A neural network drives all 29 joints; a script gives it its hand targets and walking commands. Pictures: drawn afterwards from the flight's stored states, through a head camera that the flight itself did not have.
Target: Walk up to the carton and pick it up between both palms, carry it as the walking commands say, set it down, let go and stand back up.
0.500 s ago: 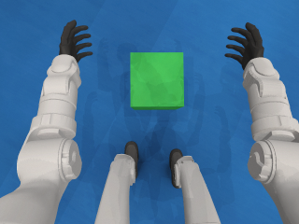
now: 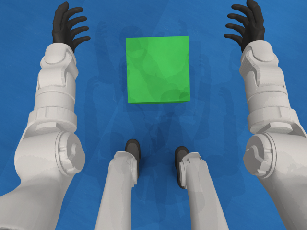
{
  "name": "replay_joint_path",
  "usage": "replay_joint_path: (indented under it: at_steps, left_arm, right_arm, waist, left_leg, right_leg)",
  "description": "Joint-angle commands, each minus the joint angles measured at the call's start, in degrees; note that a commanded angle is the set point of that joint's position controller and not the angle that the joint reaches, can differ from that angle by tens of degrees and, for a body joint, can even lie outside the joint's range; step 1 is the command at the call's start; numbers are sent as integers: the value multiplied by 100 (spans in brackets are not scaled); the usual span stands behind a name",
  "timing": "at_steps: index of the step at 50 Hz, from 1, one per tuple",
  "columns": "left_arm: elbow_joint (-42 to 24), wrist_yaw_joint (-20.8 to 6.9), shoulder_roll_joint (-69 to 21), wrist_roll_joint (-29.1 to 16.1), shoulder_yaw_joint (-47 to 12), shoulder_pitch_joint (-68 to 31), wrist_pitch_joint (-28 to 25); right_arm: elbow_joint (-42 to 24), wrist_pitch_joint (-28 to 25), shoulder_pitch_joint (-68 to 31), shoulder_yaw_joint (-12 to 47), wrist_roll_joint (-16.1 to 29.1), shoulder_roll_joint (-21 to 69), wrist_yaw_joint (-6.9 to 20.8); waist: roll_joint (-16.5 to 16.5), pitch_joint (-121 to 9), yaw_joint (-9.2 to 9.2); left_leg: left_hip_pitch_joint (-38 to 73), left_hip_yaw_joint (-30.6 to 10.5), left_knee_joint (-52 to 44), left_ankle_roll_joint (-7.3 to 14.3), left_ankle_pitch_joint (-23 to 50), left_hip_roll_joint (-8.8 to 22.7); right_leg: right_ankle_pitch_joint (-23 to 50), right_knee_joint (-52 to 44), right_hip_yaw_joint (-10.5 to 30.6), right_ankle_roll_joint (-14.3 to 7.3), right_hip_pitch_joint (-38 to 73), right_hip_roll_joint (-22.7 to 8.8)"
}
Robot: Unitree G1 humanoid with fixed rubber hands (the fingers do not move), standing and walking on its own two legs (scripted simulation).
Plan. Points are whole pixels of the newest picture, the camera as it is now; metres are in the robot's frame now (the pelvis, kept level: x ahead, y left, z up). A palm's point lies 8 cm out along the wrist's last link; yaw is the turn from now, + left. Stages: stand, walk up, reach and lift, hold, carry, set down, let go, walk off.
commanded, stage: reach and lift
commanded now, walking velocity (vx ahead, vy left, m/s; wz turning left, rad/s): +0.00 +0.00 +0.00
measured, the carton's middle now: (157, 75) +0.52 +0.00 -0.50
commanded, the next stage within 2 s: none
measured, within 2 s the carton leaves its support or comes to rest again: neither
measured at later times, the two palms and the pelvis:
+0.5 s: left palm (92, 61) +0.53 +0.21 -0.28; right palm (220, 60) +0.52 -0.19 -0.28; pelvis -0.03 +0.01 -0.15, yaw -1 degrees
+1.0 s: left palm (105, 74) +0.51 +0.20 -0.42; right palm (206, 72) +0.51 -0.18 -0.42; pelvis -0.04 +0.00 -0.24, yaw -1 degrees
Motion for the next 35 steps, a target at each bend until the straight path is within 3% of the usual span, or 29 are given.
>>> replay_joint_path:
  at_steps: [1,13,23,35]
  left_arm:
    - [-400,44,665,-49,-68,-1320,-67]
    - [-792,463,1021,-669,-642,-2143,81]
    - [-269,616,1053,-947,-857,-2355,-11]
    - [337,685,1297,-1264,-1142,-2919,-274]
  right_arm:
    - [-451,-59,-1370,68,71,-550,-56]
    - [-715,62,-2005,547,681,-1143,-315]
    - [-153,-55,-2310,790,948,-1286,-365]
    - [397,-273,-2942,1073,1195,-1420,-491]
  waist:
    - [-143,-5323,-8]
    - [140,-6444,-10]
    - [97,-5809,26]
    - [-26,-5284,58]
  left_leg:
    - [3316,307,670,-46,1714,-436]
    - [3375,316,2285,-79,1707,-377]
    - [2567,232,3104,-61,1319,-253]
    - [1887,199,4064,-16,973,-159]
  right_leg:
    - [1603,-11,-402,283,1696,220]
    - [1235,1551,-581,219,728,252]
    - [825,2457,-582,196,-191,177]
    - [637,3430,-468,204,-363,36]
